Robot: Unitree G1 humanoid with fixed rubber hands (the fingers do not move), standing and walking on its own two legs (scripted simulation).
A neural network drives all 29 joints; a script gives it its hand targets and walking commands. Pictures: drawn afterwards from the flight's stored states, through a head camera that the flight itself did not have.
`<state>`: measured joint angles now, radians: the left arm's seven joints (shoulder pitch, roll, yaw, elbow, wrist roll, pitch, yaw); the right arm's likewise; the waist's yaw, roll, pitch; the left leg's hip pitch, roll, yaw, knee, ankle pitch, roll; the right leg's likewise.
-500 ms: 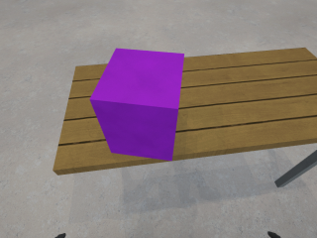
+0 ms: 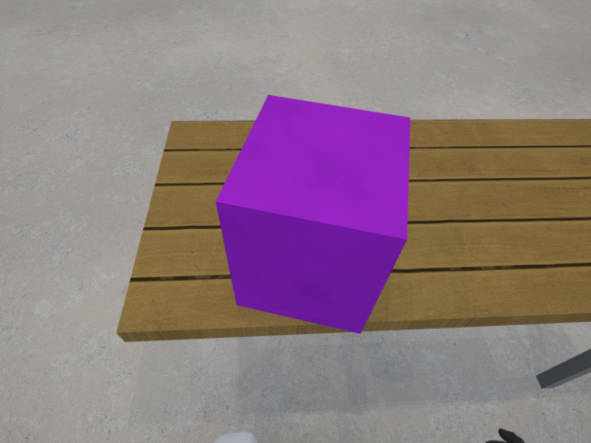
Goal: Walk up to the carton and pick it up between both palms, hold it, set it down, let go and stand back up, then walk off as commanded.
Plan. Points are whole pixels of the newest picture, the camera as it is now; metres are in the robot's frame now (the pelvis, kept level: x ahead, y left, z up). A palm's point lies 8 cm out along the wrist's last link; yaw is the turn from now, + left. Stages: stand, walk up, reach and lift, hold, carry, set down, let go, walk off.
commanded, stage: walk up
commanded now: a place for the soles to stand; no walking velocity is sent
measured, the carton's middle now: (316, 219) +0.40 +0.00 +0.06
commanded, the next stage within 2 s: none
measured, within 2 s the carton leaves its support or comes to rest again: neither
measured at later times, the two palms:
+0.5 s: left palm (98, 388) +0.19 +0.31 -0.11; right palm out of the picture +0.11 -0.29 -0.12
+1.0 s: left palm out of the picture +0.10 +0.26 -0.10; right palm out of the picture +0.09 -0.31 -0.10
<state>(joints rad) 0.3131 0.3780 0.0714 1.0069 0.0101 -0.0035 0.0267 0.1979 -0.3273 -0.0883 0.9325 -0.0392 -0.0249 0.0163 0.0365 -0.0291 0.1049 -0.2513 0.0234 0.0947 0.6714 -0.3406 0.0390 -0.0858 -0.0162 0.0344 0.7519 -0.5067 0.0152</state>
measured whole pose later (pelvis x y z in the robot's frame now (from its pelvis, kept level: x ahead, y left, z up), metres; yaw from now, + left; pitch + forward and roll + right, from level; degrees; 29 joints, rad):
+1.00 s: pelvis +0.00 -0.02 +0.02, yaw +2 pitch -4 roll +1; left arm 0.04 0.31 -0.01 1.07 -0.02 0.00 0.00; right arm 0.12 -0.34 -0.01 1.02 0.02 0.00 0.00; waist -0.01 0.00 0.13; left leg -0.13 0.00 0.00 0.41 -0.21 -0.01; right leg -0.16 0.00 -0.02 0.45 -0.21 -0.02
